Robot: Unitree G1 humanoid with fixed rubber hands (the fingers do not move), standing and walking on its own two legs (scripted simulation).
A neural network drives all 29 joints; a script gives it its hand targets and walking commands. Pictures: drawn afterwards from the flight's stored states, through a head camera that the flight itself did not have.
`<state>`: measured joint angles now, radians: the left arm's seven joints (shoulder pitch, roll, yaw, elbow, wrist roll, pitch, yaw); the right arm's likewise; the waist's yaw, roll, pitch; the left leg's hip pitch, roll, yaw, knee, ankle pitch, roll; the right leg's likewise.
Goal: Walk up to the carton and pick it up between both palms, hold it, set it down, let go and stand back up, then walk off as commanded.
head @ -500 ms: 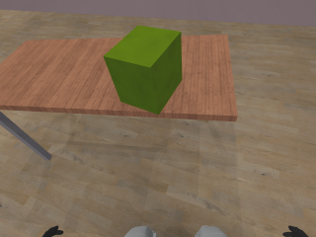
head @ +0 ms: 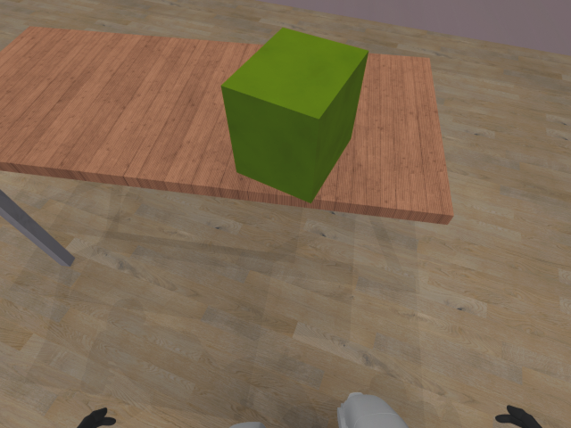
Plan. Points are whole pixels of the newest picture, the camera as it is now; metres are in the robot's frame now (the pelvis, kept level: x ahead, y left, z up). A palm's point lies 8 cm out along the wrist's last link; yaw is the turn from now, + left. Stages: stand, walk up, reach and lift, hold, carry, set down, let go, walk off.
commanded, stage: walk up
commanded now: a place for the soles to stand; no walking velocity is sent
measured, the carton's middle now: (297, 116) +0.66 +0.00 +0.00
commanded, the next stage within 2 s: none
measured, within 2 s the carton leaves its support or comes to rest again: neither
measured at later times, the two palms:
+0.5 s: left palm out of the picture +0.11 +0.29 -0.09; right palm out of the picture +0.08 -0.34 -0.12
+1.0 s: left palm (92, 422) +0.13 +0.30 -0.09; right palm out of the picture +0.09 -0.33 -0.11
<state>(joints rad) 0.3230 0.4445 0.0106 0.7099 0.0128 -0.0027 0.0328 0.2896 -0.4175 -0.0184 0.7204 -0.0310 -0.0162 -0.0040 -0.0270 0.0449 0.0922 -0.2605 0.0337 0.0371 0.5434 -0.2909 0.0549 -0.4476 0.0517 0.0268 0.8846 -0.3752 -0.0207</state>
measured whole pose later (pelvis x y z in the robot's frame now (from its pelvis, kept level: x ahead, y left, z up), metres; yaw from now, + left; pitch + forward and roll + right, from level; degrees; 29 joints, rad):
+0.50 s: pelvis +0.00 -0.02 -0.02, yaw -2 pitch -2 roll -1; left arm 0.28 0.43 0.01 0.71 0.01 -0.04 0.03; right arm 0.25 -0.46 -0.02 0.72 -0.03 0.04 0.02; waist -0.03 0.06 0.09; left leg -0.30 0.04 0.05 0.71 -0.43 0.03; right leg -0.32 0.02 0.05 0.65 -0.30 0.00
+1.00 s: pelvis +0.02 -0.01 -0.02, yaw -4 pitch -2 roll -2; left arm 0.30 0.43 0.01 0.72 0.01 -0.06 0.03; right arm 0.22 -0.43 -0.02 0.74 -0.03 0.01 0.02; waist -0.03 0.05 0.09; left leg -0.28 0.05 0.07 0.68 -0.33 0.02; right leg -0.28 0.02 0.07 0.63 -0.31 0.02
